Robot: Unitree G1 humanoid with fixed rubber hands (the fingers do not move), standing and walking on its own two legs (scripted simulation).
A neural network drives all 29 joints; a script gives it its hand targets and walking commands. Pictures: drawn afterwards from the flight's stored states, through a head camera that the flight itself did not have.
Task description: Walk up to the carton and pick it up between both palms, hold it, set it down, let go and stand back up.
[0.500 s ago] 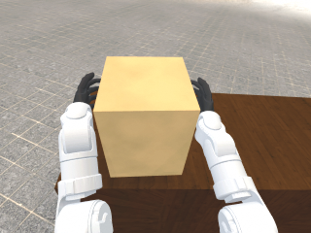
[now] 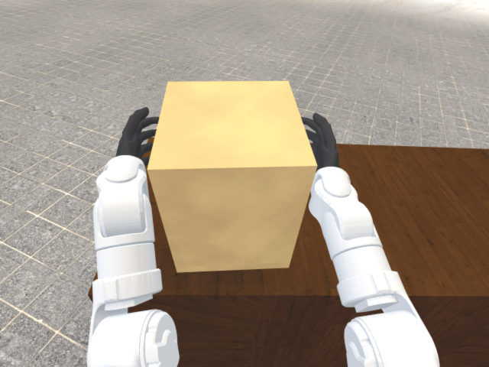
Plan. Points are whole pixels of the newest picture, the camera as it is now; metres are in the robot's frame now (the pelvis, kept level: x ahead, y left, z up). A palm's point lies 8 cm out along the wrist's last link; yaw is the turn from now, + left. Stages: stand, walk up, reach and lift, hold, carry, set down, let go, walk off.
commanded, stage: hold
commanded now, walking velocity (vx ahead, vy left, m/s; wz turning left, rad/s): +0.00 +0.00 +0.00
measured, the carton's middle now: (231, 179) +0.39 +0.00 +0.15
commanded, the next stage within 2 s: none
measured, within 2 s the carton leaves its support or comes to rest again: neither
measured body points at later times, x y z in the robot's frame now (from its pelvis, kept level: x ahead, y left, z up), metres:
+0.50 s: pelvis +0.01 +0.01 +0.00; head -0.03 +0.03 +0.45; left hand +0.38 +0.16 +0.20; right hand +0.38 -0.13 +0.19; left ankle +0.00 +0.15 -0.75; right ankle +0.05 -0.14 -0.75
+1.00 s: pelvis +0.00 +0.00 +0.00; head -0.04 +0.02 +0.45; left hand +0.37 +0.16 +0.21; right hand +0.38 -0.14 +0.20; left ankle +0.00 +0.15 -0.75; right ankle +0.05 -0.14 -0.75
